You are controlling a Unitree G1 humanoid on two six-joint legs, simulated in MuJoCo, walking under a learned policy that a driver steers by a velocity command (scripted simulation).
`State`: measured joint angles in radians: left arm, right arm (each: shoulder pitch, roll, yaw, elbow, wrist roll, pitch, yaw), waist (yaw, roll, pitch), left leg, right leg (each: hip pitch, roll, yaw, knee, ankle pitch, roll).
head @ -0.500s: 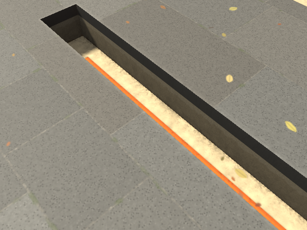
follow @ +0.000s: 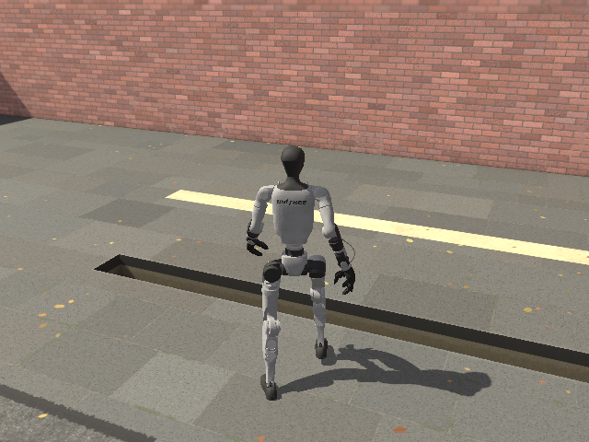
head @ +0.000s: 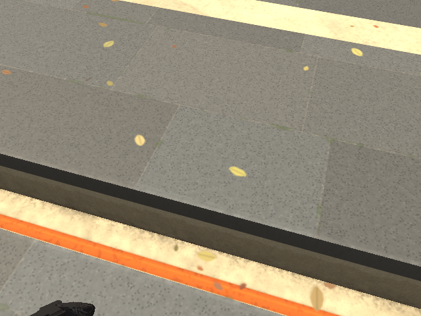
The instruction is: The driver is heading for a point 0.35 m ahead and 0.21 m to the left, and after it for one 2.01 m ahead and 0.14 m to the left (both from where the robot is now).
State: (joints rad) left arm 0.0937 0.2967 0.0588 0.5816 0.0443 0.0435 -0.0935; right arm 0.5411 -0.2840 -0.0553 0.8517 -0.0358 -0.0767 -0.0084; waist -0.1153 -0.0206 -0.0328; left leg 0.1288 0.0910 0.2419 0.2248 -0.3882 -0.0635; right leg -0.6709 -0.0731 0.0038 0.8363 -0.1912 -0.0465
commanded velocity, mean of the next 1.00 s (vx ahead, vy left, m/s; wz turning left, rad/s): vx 0.96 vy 0.00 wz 0.28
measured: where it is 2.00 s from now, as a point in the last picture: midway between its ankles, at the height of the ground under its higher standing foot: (127, 55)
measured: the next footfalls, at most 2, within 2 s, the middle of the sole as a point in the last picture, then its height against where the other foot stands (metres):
right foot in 0.06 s outside the picture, level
left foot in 0.54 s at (177, 312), level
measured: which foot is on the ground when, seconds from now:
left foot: down 0.00-0.08, up 0.10-0.52, down 0.54-1.00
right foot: up 0.00-0.04, down 0.06-0.54, up 0.56-0.96, down 0.98-1.00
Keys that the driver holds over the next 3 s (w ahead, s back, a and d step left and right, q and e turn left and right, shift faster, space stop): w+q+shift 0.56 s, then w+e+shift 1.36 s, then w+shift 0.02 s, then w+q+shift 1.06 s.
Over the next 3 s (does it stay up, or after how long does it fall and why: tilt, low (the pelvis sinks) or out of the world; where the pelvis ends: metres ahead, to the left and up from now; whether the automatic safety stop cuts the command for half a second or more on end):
stays up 2.75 -0.09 -0.03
